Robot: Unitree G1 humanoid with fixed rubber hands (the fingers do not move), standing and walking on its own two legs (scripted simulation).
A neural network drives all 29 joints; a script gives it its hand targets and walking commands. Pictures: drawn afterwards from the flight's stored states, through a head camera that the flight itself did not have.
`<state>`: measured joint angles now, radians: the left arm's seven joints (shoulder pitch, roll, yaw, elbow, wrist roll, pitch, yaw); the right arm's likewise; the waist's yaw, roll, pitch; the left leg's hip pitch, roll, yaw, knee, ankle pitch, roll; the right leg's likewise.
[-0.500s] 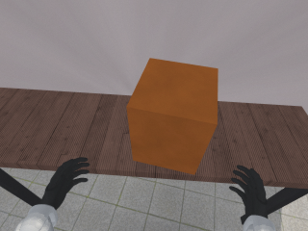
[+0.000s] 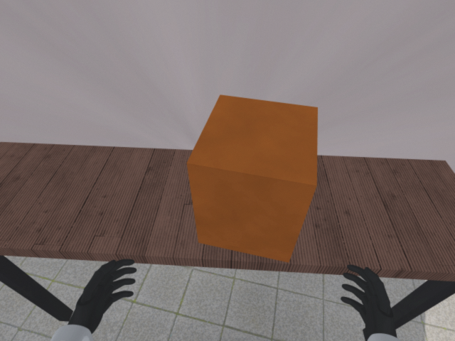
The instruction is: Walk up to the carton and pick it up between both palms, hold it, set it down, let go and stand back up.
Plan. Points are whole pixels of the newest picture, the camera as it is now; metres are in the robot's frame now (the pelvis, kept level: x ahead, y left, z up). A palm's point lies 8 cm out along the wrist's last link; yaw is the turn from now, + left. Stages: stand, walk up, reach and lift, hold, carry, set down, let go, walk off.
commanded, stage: set down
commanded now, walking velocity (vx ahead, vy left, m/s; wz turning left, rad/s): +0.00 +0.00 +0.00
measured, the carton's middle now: (254, 179) +0.42 -0.02 +0.05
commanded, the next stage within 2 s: let go in 1.18 s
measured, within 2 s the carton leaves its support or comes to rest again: neither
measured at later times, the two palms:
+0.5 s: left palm (109, 321) +0.17 +0.23 -0.02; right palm (380, 326) +0.16 -0.21 -0.02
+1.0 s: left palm (124, 339) +0.15 +0.21 -0.06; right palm (386, 339) +0.15 -0.24 -0.07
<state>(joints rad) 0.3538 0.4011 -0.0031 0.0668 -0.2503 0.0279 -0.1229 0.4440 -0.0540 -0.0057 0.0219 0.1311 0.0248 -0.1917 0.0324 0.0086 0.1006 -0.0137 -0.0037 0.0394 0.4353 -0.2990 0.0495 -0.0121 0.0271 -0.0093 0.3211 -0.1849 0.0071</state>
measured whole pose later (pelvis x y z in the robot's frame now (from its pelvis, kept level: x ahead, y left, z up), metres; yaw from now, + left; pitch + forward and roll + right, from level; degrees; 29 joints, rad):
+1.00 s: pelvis +0.01 -0.03 +0.00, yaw +0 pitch -5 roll -1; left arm 0.27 0.26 0.00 0.43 -0.06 0.06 -0.06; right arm 0.28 -0.13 -0.01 0.57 0.04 -0.18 -0.05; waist 0.03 -0.01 0.08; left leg -0.01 0.01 0.04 0.36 -0.26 0.01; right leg -0.04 0.04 -0.02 0.33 -0.19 -0.03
